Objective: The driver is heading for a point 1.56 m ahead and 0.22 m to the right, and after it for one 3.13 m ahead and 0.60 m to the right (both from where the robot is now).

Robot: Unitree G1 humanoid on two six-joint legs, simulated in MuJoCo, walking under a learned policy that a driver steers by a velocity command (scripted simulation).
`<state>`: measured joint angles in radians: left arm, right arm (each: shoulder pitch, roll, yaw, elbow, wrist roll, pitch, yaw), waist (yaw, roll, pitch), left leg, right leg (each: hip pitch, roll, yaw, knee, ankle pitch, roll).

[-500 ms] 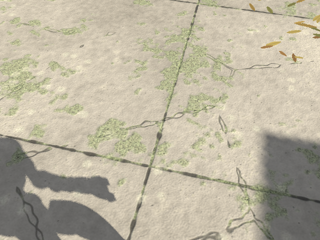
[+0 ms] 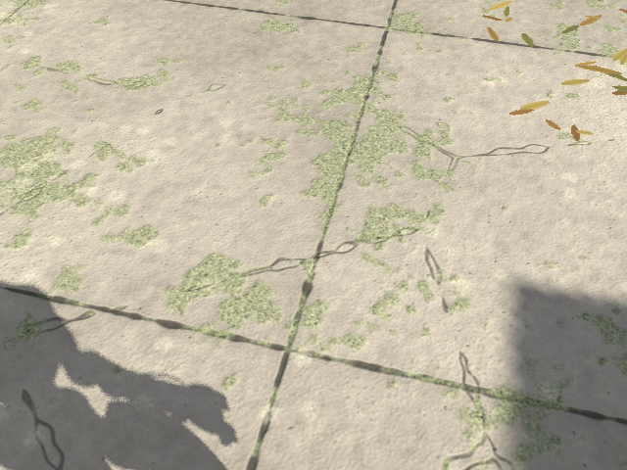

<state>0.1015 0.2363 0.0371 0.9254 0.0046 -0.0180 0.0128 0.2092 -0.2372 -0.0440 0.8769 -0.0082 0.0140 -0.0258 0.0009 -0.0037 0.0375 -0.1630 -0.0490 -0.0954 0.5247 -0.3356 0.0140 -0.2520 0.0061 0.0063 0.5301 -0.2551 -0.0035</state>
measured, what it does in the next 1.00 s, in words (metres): walks ahead: right foot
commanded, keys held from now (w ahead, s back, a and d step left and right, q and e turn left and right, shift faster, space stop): no key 0.28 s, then w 0.72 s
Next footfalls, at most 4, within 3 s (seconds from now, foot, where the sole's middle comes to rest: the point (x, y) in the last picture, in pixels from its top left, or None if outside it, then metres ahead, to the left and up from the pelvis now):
0.98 right None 0.39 -0.12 -0.77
1.54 left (269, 400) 0.66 0.13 -0.77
2.06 right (370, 291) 0.97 -0.12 -0.77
2.62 left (283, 204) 1.28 0.12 -0.77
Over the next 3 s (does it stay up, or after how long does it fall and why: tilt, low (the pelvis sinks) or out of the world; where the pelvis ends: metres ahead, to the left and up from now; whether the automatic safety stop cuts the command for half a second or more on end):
stays up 1.31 0.01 0.01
